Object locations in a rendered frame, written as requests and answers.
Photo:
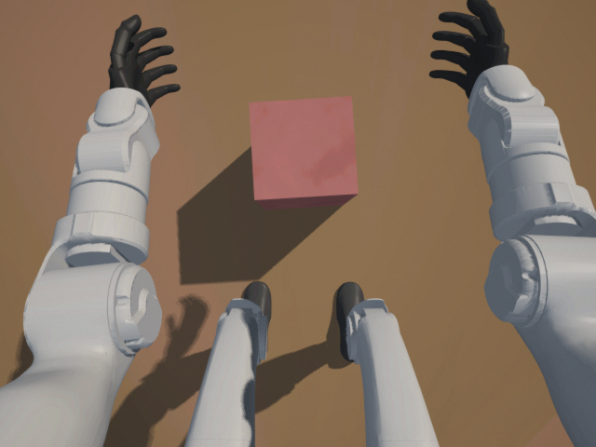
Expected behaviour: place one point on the robot left hand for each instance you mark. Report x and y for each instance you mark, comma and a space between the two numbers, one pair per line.
127, 63

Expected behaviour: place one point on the left robot forearm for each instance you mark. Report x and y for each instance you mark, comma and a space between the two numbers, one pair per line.
109, 192

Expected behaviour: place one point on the carton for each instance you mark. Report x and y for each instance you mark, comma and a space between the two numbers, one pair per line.
303, 153

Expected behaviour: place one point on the right robot upper arm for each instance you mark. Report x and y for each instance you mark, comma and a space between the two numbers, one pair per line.
545, 286

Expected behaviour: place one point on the robot right hand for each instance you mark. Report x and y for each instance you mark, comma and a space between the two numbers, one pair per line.
487, 47

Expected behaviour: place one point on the left robot upper arm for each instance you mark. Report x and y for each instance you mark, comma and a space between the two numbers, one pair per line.
84, 326

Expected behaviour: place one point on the robot right shin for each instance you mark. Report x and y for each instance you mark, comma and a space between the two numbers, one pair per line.
371, 303

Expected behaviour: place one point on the left robot thigh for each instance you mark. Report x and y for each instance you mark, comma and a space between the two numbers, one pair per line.
224, 415

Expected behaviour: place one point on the right robot forearm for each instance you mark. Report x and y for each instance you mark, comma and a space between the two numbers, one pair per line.
533, 188

